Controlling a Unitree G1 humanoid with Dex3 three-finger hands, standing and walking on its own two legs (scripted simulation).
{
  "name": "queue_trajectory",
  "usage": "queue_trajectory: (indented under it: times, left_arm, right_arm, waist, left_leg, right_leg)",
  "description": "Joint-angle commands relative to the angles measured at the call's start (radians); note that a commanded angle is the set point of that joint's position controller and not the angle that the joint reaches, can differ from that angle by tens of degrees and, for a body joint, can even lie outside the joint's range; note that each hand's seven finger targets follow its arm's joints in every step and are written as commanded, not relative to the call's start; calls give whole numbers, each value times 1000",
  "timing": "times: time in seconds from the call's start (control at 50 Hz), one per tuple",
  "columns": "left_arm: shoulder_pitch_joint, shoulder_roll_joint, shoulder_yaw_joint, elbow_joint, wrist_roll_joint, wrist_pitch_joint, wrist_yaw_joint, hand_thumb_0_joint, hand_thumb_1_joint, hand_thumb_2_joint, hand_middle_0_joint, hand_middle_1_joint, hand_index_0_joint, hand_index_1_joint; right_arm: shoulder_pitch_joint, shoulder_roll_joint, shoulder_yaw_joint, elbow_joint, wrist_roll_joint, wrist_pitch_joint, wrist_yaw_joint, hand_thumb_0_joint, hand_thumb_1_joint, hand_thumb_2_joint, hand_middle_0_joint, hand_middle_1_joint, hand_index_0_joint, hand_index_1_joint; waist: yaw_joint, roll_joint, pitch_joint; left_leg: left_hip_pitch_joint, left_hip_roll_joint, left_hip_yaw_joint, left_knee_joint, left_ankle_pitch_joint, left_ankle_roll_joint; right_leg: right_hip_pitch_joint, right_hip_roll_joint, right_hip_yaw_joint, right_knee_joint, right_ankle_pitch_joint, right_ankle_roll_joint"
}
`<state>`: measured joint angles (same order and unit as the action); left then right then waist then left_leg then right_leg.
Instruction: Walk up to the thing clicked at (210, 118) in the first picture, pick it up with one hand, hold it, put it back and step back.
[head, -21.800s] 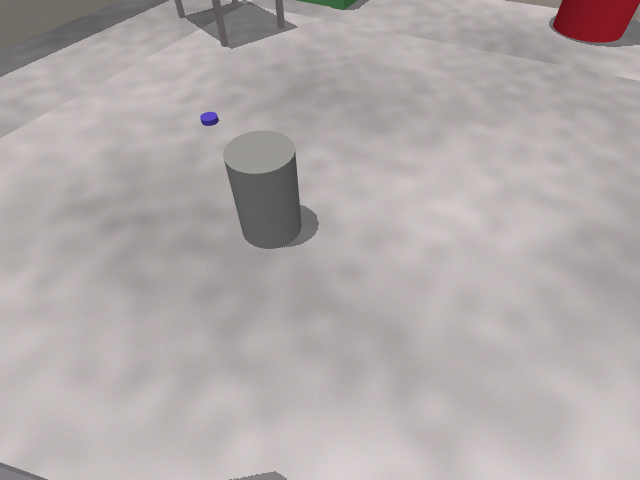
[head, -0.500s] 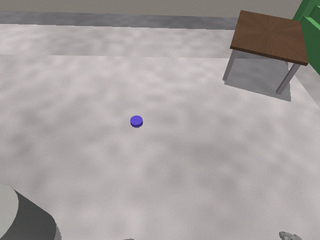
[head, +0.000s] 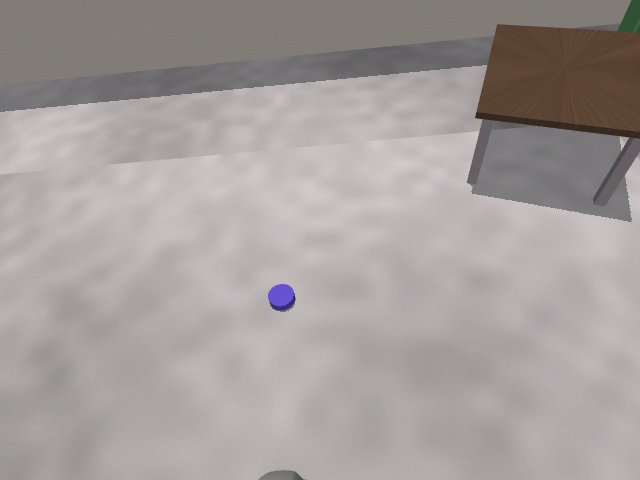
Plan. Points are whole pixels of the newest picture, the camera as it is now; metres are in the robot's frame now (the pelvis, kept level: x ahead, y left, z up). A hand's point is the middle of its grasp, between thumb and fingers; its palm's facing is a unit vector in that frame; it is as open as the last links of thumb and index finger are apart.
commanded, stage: walk up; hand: left
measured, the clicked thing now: (281, 297) +0.85 +0.26 -0.75
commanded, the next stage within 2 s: none
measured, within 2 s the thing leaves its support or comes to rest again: neither
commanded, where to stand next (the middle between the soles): +0.40 +0.02 m, yaw +0 degrees
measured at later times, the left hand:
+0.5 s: hand (156, 433) +0.22 +0.30 -0.14, palm faces -0.06 -0.94 -0.34, open 7.3 cm
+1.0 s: hand (190, 353) +0.35 +0.28 -0.15, palm faces -0.01 -0.91 -0.42, open 7.3 cm
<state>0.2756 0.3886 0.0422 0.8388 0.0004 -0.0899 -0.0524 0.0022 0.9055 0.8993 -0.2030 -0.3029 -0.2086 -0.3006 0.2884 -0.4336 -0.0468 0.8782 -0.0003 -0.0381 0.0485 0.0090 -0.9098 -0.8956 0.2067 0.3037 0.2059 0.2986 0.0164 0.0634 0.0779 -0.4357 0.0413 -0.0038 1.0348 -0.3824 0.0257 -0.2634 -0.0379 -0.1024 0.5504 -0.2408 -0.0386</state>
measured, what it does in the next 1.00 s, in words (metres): walks ahead: left foot, then right foot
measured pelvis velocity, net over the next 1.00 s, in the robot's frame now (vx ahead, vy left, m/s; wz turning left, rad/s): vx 0.28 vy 0.00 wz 0.02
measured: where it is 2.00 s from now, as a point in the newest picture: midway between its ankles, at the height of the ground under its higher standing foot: (354, 452)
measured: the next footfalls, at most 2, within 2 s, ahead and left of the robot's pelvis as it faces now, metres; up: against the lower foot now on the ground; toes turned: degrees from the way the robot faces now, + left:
left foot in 0.24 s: +0.23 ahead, +0.15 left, +0.00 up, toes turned +6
right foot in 0.64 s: +0.37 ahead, -0.13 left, +0.00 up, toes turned -2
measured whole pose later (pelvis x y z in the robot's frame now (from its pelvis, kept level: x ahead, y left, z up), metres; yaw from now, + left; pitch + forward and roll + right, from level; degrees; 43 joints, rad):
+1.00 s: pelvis +0.28 +0.00 -0.02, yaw +1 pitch -3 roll +1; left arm 0.22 0.41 0.01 0.89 0.00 -0.04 0.00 0.00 0.90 0.90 -0.20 -0.30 -0.21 -0.30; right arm 0.20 -0.41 -0.05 0.92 -0.01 0.01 0.02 0.00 -0.91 -0.90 0.21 0.30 0.21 0.30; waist 0.02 0.02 0.11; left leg -0.38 0.03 0.02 0.69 -0.26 0.00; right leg -0.37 -0.08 -0.06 0.76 -0.34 0.01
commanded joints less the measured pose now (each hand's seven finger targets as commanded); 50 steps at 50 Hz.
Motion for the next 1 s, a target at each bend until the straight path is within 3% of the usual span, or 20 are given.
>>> queue_trajectory:
  times: [0.0,0.12,0.16,0.2,0.22,0.24,0.26,0.34,0.44,0.54,0.58,0.6,0.62,0.64,0.66,0.76,0.86,0.94,0.96,0.98]
  left_arm:
    - [53,297,93,-64,7,-22,23,0,900,900,-200,-300,-200,-300]
    - [43,312,90,-81,11,-16,13,0,900,900,-200,-300,-200,-300]
    - [16,312,85,-85,9,-9,12,0,900,900,-200,-300,-200,-300]
    - [50,252,56,-83,12,-6,15,0,900,900,-200,-300,-200,-300]
    - [91,186,37,-90,1,-4,17,0,900,900,-200,-300,-200,-300]
    - [99,202,45,-82,-7,5,23,0,900,900,-200,-300,-200,-300]
    - [52,279,56,-65,5,12,35,0,900,900,-200,-300,-200,-300]
    - [129,256,56,2,-4,20,20,0,900,900,-200,-300,-200,-300]
    - [43,224,60,-20,13,22,-6,0,900,900,-200,-300,-200,-300]
    - [53,216,70,7,9,5,-8,0,900,900,-200,-300,-200,-300]
    - [127,236,83,37,14,-6,5,0,900,900,-200,-300,-200,-300]
    - [194,271,98,52,16,-14,16,0,900,900,-200,-300,-200,-300]
    - [223,340,109,51,23,-24,42,0,900,900,-200,-300,-200,-300]
    - [186,391,107,24,12,-19,44,0,900,900,-200,-300,-200,-300]
    - [134,377,99,0,2,-13,46,0,900,900,-200,-300,-200,-300]
    - [40,295,66,-20,7,-9,66,0,900,900,-200,-300,-200,-300]
    - [-42,280,53,-29,10,5,75,0,900,900,-200,-300,-200,-300]
    - [-85,255,29,-15,-4,34,76,0,900,900,-200,-300,-200,-300]
    - [-69,220,19,-14,-6,42,74,0,900,900,-200,-300,-200,-300]
    - [-43,202,13,6,-20,52,76,0,900,900,-200,-300,-200,-300]
  right_arm:
    - [30,-162,-59,-71,-14,-23,10,0,-900,-900,200,300,200,300]
    - [-61,-155,-67,-98,-17,-39,26,0,-900,-900,200,300,200,300]
    - [-19,-158,-73,-83,-18,-47,25,0,-900,-900,200,300,200,300]
    - [106,-201,-93,-44,-22,-59,6,0,-900,-900,200,300,200,300]
    - [199,-279,-115,-36,-39,-66,-7,0,-900,-900,200,300,200,300]
    - [202,-349,-130,-70,-22,-67,-13,0,-900,-900,200,300,200,300]
    - [169,-334,-129,-70,5,-61,-14,0,-900,-900,200,300,200,300]
    - [32,-238,-83,-99,3,-65,-22,0,-900,-900,200,300,200,300]
    - [36,-261,-90,-117,-10,-64,-15,0,-900,-900,200,300,200,300]
    - [-16,-258,-84,-138,-8,-46,-4,0,-900,-900,200,300,200,300]
    - [-22,-219,-67,-145,-8,-32,-2,0,-900,-900,200,300,200,300]
    - [6,-172,-50,-148,-9,-28,-4,0,-900,-900,200,300,200,300]
    - [40,-64,-12,-148,-2,-23,-14,0,-900,-900,200,300,200,300]
    - [29,-145,-35,-140,-6,-6,-28,0,-900,-900,200,300,200,300]
    - [32,-192,-52,-116,-7,4,-39,0,-900,-900,200,300,200,300]
    - [95,-164,-55,-40,-7,22,-32,0,-900,-900,200,300,200,300]
    - [15,-131,-48,-19,-6,34,-35,0,-900,-900,200,300,200,300]
    - [-7,-169,-60,5,-11,22,-43,0,-900,-900,200,300,200,300]
    - [-27,-217,-68,-1,-21,17,-47,0,-900,-900,200,300,200,300]
    - [-116,-259,-68,-24,-11,14,-45,0,-900,-900,200,300,200,300]
  waist:
    - [20,-226,-24]
    - [27,-189,-12]
    - [-14,-147,-22]
    - [-81,-19,-99]
    - [-115,198,-169]
    - [-115,228,-143]
    - [-102,68,-92]
    - [-19,78,-10]
    - [-42,112,4]
    - [-11,84,-7]
    - [38,-1,-49]
    - [72,-114,-89]
    - [78,-374,-89]
    - [65,-297,-60]
    - [45,-202,-19]
    - [-8,-218,-70]
    - [-8,-249,-110]
    - [-36,-153,-117]
    - [-25,-52,-126]
    - [13,70,-114]
  left_leg:
    - [-100,48,3,-185,68,-28]
    - [35,33,64,-398,190,-15]
    - [154,12,91,-465,209,-2]
    - [407,-20,64,-521,118,32]
    - [531,172,-233,-643,-36,101]
    - [575,386,-658,-793,-127,219]
    - [456,399,-624,-770,-75,260]
    - [248,241,-197,-766,117,172]
    - [216,255,-136,-791,44,226]
    - [115,198,-67,-701,-27,176]
    - [41,149,-16,-539,-38,134]
    - [-43,105,25,-362,-34,105]
    - [-138,-10,114,-61,-83,33]
    - [-211,-45,29,45,-200,12]
    - [-188,5,-47,95,-192,3]
    - [-55,30,-43,-22,-36,-9]
    - [103,17,21,-270,48,-18]
    - [241,8,5,-451,215,18]
    - [242,120,-153,-517,242,53]
    - [109,223,-314,-610,103,134]
  right_leg:
    - [82,-242,225,-284,33,-202]
    - [12,-232,181,-265,-135,-170]
    - [-32,-220,151,-188,-106,-148]
    - [-123,-150,75,99,101,-102]
    - [-247,-57,4,426,64,-39]
    - [-450,72,31,560,-284,-8]
    - [-430,-3,157,629,-288,-15]
    - [-299,-73,162,486,-112,2]
    - [-257,-89,98,269,-72,33]
    - [-46,-22,30,60,47,27]
    - [137,19,8,4,49,22]
    - [280,0,73,-40,-37,3]
    - [275,-253,455,-226,-65,-54]
    - [216,-398,715,-298,-75,-190]
    - [134,-409,686,-268,-48,-246]
    - [46,-239,282,-171,256,-167]
    - [-43,-246,200,-61,453,-163]
    - [-166,-183,174,59,158,-82]
    - [-209,-125,147,120,22,-38]
    - [-135,-9,70,200,-186,3]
